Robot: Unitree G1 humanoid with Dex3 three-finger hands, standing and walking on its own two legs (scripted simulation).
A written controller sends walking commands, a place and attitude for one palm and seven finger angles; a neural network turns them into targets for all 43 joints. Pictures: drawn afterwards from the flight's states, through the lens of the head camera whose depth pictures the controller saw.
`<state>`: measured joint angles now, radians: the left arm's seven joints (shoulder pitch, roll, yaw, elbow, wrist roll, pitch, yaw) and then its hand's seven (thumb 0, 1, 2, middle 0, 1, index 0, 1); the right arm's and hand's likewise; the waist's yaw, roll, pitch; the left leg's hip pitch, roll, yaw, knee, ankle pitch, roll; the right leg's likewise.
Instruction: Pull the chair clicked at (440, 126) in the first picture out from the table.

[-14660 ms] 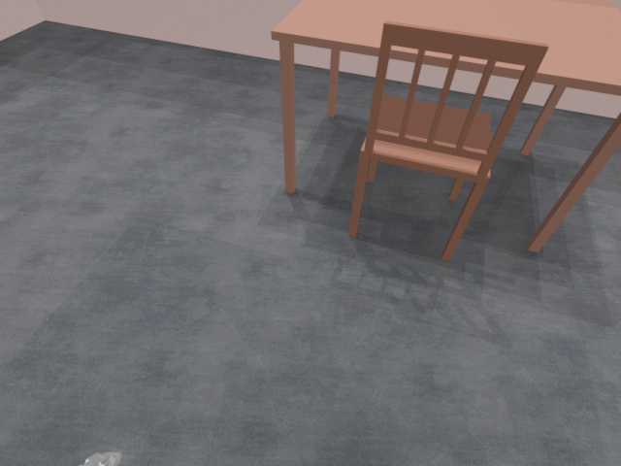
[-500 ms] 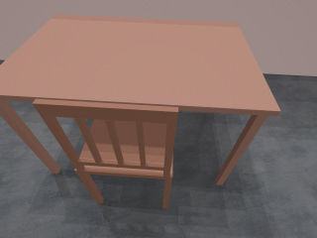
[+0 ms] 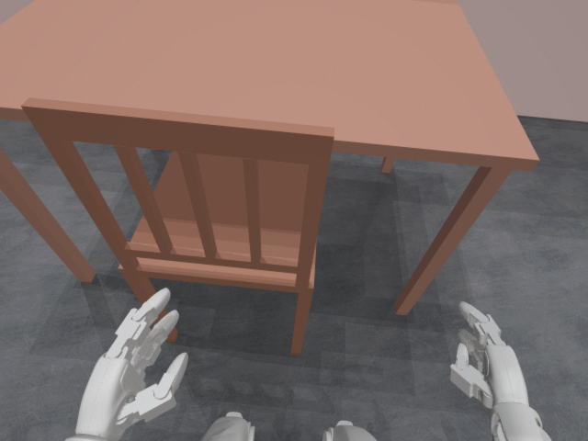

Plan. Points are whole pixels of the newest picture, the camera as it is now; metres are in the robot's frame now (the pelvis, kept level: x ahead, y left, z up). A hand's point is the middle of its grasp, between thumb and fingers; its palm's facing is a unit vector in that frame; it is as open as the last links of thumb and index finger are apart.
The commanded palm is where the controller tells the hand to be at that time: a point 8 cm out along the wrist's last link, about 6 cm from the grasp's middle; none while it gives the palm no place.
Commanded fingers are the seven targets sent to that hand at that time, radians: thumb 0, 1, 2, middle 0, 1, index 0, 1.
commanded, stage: raise the hand toward the chair's back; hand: left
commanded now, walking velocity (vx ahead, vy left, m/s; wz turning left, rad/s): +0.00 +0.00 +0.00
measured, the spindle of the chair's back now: (201, 210) +0.48 +0.19 -0.01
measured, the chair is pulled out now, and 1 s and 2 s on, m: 0.00 0.00 0.00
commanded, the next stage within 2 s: aim the fingers beside a spindle in 1.70 s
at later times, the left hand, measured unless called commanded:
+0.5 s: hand (136, 359) +0.21 +0.20 +0.03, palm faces +0.00 -1.00 -0.05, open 13.4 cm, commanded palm +0.18 +0.26 +0.04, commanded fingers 0.00 -0.17 0.44 -0.09 -0.13 -0.09 -0.13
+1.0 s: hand (116, 339) +0.23 +0.23 +0.05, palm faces -0.02 -1.00 -0.06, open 16.7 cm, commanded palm +0.21 +0.29 +0.05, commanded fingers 0.00 -0.50 0.30 -0.06 -0.08 -0.06 -0.08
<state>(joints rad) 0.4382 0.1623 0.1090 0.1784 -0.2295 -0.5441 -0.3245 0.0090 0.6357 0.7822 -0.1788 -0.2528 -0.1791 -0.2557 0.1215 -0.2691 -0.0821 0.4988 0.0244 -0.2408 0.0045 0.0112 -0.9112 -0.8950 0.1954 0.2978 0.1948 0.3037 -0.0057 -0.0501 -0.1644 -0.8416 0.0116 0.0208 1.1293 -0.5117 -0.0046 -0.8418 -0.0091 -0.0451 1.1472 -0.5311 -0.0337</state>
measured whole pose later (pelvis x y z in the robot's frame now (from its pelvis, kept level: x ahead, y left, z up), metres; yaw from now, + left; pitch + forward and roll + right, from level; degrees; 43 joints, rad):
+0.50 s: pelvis +0.00 +0.01 -0.01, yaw +1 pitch +16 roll -2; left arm 0.42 0.23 0.20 0.02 -0.29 -0.42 -0.29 0.01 0.05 0.54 -0.12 -0.16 -0.12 -0.16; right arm 0.26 -0.21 -0.02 0.60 0.03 -0.21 -0.07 0.01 -0.90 -0.89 0.20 0.30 0.20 0.30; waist -0.03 0.03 -0.15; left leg -0.94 0.02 -0.02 1.17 -0.51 0.00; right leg -0.90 0.00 -0.09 1.14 -0.52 -0.03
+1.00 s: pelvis +0.01 +0.03 +0.00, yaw +1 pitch +15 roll -3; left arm 0.36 0.27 0.18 0.02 -0.26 -0.39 -0.29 -0.01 -0.46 0.32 -0.07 -0.08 -0.07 -0.08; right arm 0.20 -0.22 0.03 0.51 0.03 -0.19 -0.04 0.01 -0.90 -0.89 0.20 0.30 0.20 0.30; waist -0.01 0.02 -0.15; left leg -0.90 0.00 -0.02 1.15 -0.52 0.03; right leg -0.84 -0.01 -0.09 1.08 -0.51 0.00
